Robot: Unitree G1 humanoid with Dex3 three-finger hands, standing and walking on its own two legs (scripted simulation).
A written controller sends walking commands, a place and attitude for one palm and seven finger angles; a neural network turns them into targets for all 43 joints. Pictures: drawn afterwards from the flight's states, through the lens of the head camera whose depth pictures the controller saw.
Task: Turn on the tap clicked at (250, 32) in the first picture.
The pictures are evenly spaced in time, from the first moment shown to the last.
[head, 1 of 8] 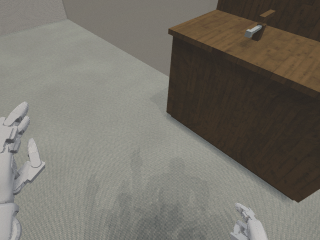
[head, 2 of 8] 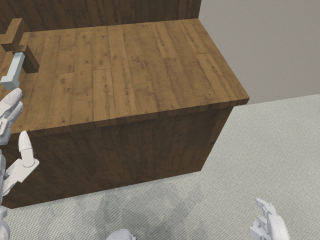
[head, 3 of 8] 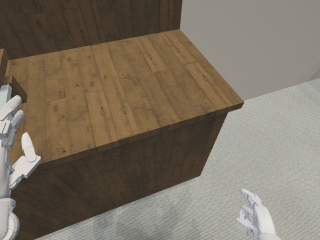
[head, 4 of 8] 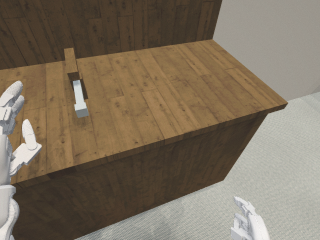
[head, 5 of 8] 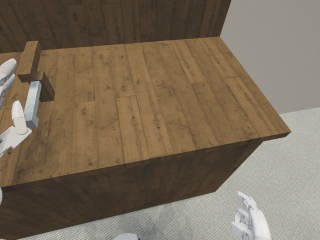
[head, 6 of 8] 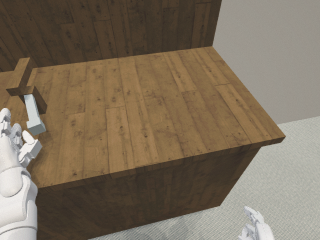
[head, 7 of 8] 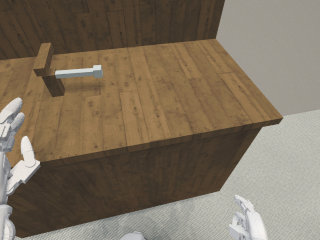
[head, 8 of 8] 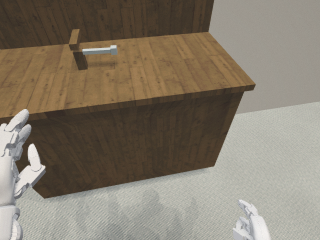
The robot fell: no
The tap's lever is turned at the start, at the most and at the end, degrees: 0 86 86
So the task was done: yes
